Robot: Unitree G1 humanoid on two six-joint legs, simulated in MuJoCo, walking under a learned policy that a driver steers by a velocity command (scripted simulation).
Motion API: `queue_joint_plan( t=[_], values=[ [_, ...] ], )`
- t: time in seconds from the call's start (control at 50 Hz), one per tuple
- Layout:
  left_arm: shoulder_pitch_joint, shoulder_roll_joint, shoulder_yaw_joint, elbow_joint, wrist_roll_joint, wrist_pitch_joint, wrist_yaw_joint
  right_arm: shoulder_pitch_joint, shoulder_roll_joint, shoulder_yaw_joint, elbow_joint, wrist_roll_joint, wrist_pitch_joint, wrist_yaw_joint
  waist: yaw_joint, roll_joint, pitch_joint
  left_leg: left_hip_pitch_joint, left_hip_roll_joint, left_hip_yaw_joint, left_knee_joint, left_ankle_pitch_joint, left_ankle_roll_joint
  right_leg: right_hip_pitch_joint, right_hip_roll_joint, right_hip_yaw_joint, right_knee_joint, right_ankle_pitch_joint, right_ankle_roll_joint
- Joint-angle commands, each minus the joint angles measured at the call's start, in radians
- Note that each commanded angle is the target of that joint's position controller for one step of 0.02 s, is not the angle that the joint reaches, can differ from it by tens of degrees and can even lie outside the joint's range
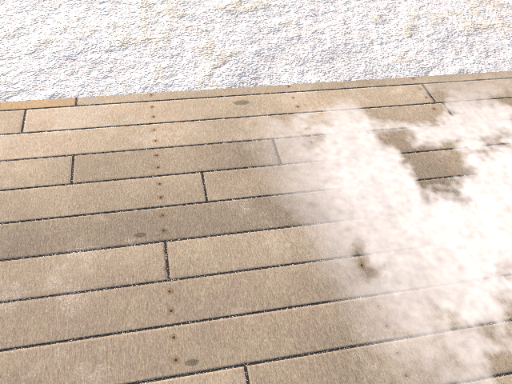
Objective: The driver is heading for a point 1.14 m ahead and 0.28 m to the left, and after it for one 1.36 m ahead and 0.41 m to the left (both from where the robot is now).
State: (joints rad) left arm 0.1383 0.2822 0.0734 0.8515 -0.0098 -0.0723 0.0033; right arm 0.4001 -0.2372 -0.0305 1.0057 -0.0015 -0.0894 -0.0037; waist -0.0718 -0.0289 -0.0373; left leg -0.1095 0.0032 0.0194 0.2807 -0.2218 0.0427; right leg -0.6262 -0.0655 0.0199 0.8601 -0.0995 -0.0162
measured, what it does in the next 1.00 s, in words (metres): walks ahead: right foot, then left foot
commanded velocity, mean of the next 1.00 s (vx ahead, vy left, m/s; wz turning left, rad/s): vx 0.49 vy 0.00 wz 0.13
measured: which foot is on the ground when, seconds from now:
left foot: down 0.00-0.30, up 0.32-0.78, down 0.80-1.00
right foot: up 0.00-0.26, down 0.28-0.82, up 0.84-1.00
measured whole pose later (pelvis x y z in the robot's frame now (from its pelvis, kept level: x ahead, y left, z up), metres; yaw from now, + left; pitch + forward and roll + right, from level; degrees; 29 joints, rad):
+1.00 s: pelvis +0.57 +0.02 -0.01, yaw +9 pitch +1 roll -1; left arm 0.14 0.29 0.06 0.87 0.01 -0.11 0.01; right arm 0.28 -0.26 -0.06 0.85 0.00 -0.07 0.03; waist -0.03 -0.03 0.05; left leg -0.25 -0.09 -0.04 0.37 -0.14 0.09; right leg -0.55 -0.09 0.05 1.03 -0.29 0.00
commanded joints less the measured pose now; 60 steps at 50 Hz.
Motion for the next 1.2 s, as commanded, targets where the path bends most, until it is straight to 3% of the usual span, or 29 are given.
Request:
queue_joint_plan(
  t=[0.02,0.1,0.18,0.22,0.26,0.28,0.3,0.32,0.34,0.36,0.38,0.44,0.48,0.56,0.66,0.74,0.78,0.8,0.82,0.84,0.86,0.88,0.9,0.96,0.98,1.04,1.1,1.12,1.2],
  values=[
    [-0.130,0.017,0.001,-0.084,-0.003,-0.015,-0.007,0.010,-0.162,-0.028,-0.034,0.002,-0.009,-0.012,0.003,0.136,0.088,0.074,0.200,-0.166,-0.171,0.108,0.117,-0.121,-0.008,-0.012,-0.135,0.122,0.023],
    [-0.245,0.010,-0.011,-0.118,-0.011,-0.019,-0.031,0.083,-0.148,-0.026,-0.009,0.009,0.002,-0.016,-0.038,0.115,0.120,0.120,0.198,-0.110,-0.158,0.205,0.115,-0.080,0.014,-0.040,-0.277,0.166,0.022],
    [-0.325,0.015,-0.021,-0.157,-0.020,-0.028,-0.056,0.114,-0.169,-0.039,0.013,0.015,0.020,-0.016,-0.039,0.124,0.162,0.196,0.259,-0.117,-0.114,0.288,0.126,-0.064,0.020,-0.045,-0.354,0.102,-0.013],
    [-0.281,0.047,-0.012,-0.153,-0.017,-0.031,-0.060,0.087,-0.192,-0.050,0.009,0.018,0.026,-0.017,0.008,0.142,0.133,0.217,0.277,-0.108,-0.051,0.481,0.109,0.043,0.041,-0.053,-0.381,0.055,-0.045],
    [-0.064,0.115,0.024,-0.091,-0.012,-0.029,-0.049,0.053,-0.194,-0.052,-0.002,0.018,0.034,-0.018,0.131,0.152,-0.012,0.188,0.230,-0.052,0.189,0.836,0.076,0.364,0.102,-0.101,-0.400,0.056,-0.099],
    [0.132,0.163,0.045,-0.038,-0.007,-0.026,-0.037,0.034,-0.178,-0.044,-0.023,0.008,0.033,-0.017,0.214,0.132,-0.144,0.007,0.191,-0.031,0.419,0.727,0.046,0.684,0.020,-0.017,-0.347,0.079,-0.148],
    [0.277,0.260,0.069,-0.007,0.012,-0.017,-0.030,0.130,-0.064,-0.010,-0.050,0.001,0.014,-0.006,0.201,-0.098,-0.328,-0.424,0.033,0.016,0.838,0.265,-0.028,1.126,-0.262,0.430,-0.364,-0.073,-0.309],
    [0.281,0.192,0.045,0.005,0.002,-0.009,-0.030,0.128,-0.063,-0.007,-0.031,0.015,-0.015,0.001,0.197,-0.184,-0.405,-0.549,-0.038,-0.125,1.020,-0.337,-0.023,1.133,-0.348,0.711,-0.530,-0.178,-0.346],
    [0.188,0.135,0.025,-0.002,-0.004,-0.009,-0.029,0.022,-0.157,-0.037,-0.067,0.045,-0.032,0.006,0.188,-0.139,-0.221,-0.642,0.030,-0.145,1.088,-0.301,-0.003,0.987,-0.299,0.566,-0.557,-0.208,-0.286],
    [0.106,0.104,0.015,-0.017,-0.005,-0.011,-0.027,-0.050,-0.170,-0.041,-0.088,0.054,-0.039,0.002,0.157,-0.081,-0.105,-0.636,0.081,-0.108,1.054,-0.209,0.006,0.818,-0.258,0.424,-0.589,-0.140,-0.252],
    [0.055,0.080,0.006,-0.021,0.004,-0.017,-0.033,-0.088,-0.158,-0.046,-0.095,0.037,-0.038,-0.006,0.127,-0.012,-0.023,-0.595,0.114,-0.089,0.983,-0.139,0.004,0.668,-0.215,0.326,-0.622,-0.021,-0.230],
    [0.004,0.054,0.000,-0.007,0.016,-0.032,-0.039,-0.037,-0.080,-0.046,-0.087,0.023,0.000,-0.012,0.045,-0.054,0.027,-0.451,0.158,-0.093,0.870,-0.070,-0.012,0.449,-0.157,0.200,-0.716,0.029,-0.231],
    [0.029,0.075,0.004,0.014,0.010,-0.038,-0.030,-0.088,-0.080,-0.047,-0.113,0.016,0.012,-0.014,0.037,-0.043,0.070,-0.494,0.165,-0.077,0.780,-0.015,-0.034,0.414,-0.147,0.142,-0.744,0.087,-0.236],
    [0.091,0.110,0.011,0.042,0.007,-0.033,-0.008,-0.253,-0.075,-0.040,-0.170,0.004,0.004,-0.001,0.078,-0.022,0.107,-0.515,0.147,-0.054,0.483,0.242,-0.047,0.421,-0.108,0.052,-0.764,0.134,-0.205],
    [0.188,0.146,0.021,0.090,-0.007,-0.025,0.001,-0.403,-0.078,-0.026,-0.219,0.022,0.001,0.025,0.129,-0.014,0.119,-0.493,0.103,-0.033,0.292,0.335,-0.024,0.556,-0.153,0.011,-0.749,0.090,-0.178],
    [0.188,0.159,0.030,0.102,-0.005,-0.001,0.010,-0.418,-0.120,-0.036,-0.257,0.025,0.004,0.049,0.101,-0.019,0.096,-0.481,0.062,-0.019,0.265,0.162,0.040,0.721,-0.206,-0.035,-0.631,0.296,-0.135],
    [0.162,0.160,0.029,0.090,0.000,0.016,0.015,-0.226,-0.173,-0.071,-0.213,0.021,0.010,0.049,-0.002,-0.025,-0.029,-0.207,-0.017,0.047,0.241,0.135,0.085,0.702,-0.158,-0.105,-0.354,0.609,-0.093],
    [0.178,0.138,0.016,0.066,0.016,0.021,0.024,-0.057,-0.243,-0.101,-0.173,0.021,0.014,0.042,-0.056,0.043,-0.140,0.072,0.044,-0.076,0.258,0.161,0.131,0.528,-0.111,-0.148,-0.082,0.487,-0.053],
    [0.279,0.023,-0.026,0.035,0.031,-0.003,0.007,0.033,-0.347,-0.127,-0.158,0.022,0.017,0.040,-0.009,0.282,-0.259,0.448,0.278,-0.591,0.169,-0.058,0.317,0.083,0.071,-0.141,0.313,-0.040,0.024],
    [0.238,0.060,-0.022,0.047,0.014,-0.039,-0.004,0.038,-0.264,-0.100,-0.168,0.027,0.016,0.043,-0.028,0.245,-0.311,0.520,0.328,-0.822,0.018,-0.157,0.330,-0.073,0.112,0.033,0.439,-0.455,0.012],
    [0.144,0.131,-0.004,0.016,-0.022,-0.065,-0.015,-0.021,-0.219,-0.085,-0.182,0.019,0.011,0.040,-0.033,0.200,-0.187,0.432,0.301,-0.694,0.007,-0.136,0.277,-0.163,0.055,0.073,0.480,-0.397,-0.015],
    [0.085,0.131,-0.006,0.000,-0.027,-0.078,-0.012,-0.092,-0.202,-0.080,-0.205,0.013,0.006,0.037,-0.011,0.111,-0.105,0.296,0.264,-0.574,0.001,-0.044,0.250,-0.150,0.010,0.064,0.431,-0.311,-0.028],
    [0.059,0.127,-0.001,-0.004,-0.006,-0.080,-0.005,-0.146,-0.182,-0.074,-0.220,0.007,0.005,0.036,0.021,0.045,-0.042,0.156,0.236,-0.491,-0.020,0.052,0.240,-0.108,-0.021,0.057,0.349,-0.255,-0.024],
    [0.063,0.106,0.009,-0.011,0.019,-0.047,0.006,-0.193,-0.149,-0.063,-0.244,0.003,0.004,0.027,0.083,0.059,-0.009,-0.032,0.171,-0.382,-0.084,0.178,0.228,0.032,-0.053,0.060,0.197,-0.190,0.003],
    [0.059,0.090,0.006,-0.019,0.021,-0.038,0.009,-0.182,-0.182,-0.071,-0.244,0.006,0.002,0.020,0.090,0.099,0.002,-0.071,0.175,-0.363,-0.095,0.208,0.244,0.036,-0.045,0.049,0.147,-0.165,0.023],
    [-0.058,0.080,0.003,-0.060,0.024,-0.033,0.012,-0.127,-0.202,-0.080,-0.234,0.015,0.005,-0.002,0.057,0.078,0.046,-0.114,0.131,-0.299,-0.107,0.200,0.214,0.022,-0.018,0.041,-0.073,0.016,0.062],
    [-0.161,0.061,-0.004,-0.096,0.020,-0.040,0.000,-0.072,-0.188,-0.077,-0.222,0.022,0.011,-0.011,0.016,0.092,0.061,-0.142,0.086,-0.262,-0.093,0.172,0.166,0.089,0.033,0.030,-0.266,0.177,0.061],
    [-0.188,0.051,-0.008,-0.111,0.011,-0.042,-0.003,-0.066,-0.210,-0.082,-0.219,0.021,0.014,-0.012,0.013,0.123,0.062,-0.146,0.099,-0.281,-0.090,0.135,0.163,0.112,0.043,0.030,-0.305,0.211,0.062],
    [-0.245,0.091,-0.002,-0.143,0.006,-0.055,-0.018,-0.011,-0.183,-0.080,-0.203,0.030,0.027,-0.018,-0.004,0.104,0.063,-0.019,0.129,-0.363,-0.007,0.133,0.148,0.114,0.061,0.060,-0.397,0.157,0.046]
  ],
)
